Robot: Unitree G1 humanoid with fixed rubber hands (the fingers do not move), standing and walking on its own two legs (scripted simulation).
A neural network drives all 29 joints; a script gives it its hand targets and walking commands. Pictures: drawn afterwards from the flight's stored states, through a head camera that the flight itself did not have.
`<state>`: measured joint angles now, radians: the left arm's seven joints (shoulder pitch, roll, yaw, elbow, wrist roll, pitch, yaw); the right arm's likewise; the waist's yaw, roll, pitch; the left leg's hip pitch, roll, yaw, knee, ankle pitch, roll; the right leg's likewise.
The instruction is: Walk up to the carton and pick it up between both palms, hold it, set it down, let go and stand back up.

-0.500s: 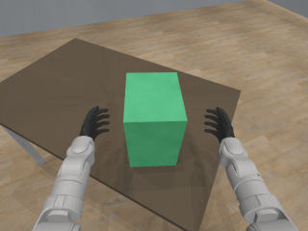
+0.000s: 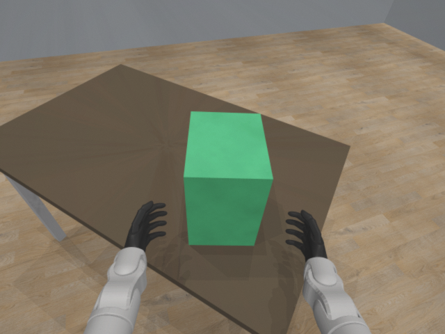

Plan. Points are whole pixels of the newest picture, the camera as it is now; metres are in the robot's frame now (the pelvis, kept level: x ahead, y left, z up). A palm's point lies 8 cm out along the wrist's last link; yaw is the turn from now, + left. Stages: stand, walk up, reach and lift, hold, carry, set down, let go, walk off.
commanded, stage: let go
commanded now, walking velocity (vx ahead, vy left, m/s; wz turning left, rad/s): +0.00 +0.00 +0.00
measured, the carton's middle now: (223, 181) +0.46 +0.03 -0.02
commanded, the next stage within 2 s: stand in 0.34 s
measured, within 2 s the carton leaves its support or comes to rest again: neither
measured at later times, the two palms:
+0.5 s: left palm (110, 314) +0.17 +0.23 -0.09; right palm (330, 318) +0.19 -0.18 -0.08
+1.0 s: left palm out of the picture +0.02 +0.26 -0.15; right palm out of the picture +0.01 -0.21 -0.15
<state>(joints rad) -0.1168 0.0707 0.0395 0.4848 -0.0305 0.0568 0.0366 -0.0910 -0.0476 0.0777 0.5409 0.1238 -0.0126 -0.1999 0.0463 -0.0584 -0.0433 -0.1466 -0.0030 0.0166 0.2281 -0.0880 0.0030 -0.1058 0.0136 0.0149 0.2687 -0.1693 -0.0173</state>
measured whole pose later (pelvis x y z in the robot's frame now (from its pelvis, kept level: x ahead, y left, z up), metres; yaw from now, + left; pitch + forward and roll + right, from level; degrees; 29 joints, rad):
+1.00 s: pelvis +0.03 +0.03 -0.01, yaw -1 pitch +0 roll +0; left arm 0.48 0.20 0.00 0.92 0.03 -0.01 0.02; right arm 0.47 -0.18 -0.02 0.95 -0.04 -0.02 0.00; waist 0.00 0.00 -0.16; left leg -0.21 -0.03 0.05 0.47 -0.27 0.04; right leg -0.16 -0.02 0.05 0.47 -0.32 0.02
